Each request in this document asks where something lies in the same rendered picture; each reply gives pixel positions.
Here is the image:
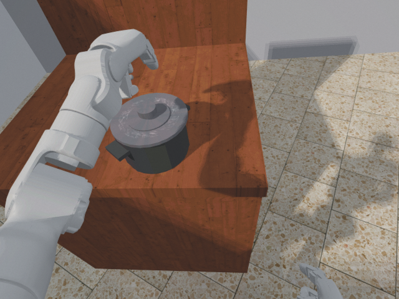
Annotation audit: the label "robot left upper arm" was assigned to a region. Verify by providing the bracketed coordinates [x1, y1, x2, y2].
[0, 163, 93, 299]

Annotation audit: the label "pot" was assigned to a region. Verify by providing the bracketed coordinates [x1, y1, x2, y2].
[105, 104, 190, 174]

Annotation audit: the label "knob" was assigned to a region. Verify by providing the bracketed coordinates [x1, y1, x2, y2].
[137, 102, 157, 119]

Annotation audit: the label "robot right hand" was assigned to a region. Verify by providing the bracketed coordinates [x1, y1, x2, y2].
[297, 263, 343, 299]

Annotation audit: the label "left robot forearm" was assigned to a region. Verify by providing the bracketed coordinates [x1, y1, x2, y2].
[5, 42, 128, 219]

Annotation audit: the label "lid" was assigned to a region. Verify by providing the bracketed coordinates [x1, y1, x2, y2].
[110, 93, 188, 148]

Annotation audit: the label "table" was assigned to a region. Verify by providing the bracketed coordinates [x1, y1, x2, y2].
[0, 0, 268, 273]

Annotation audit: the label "robot left hand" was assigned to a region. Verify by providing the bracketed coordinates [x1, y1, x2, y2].
[90, 29, 158, 99]

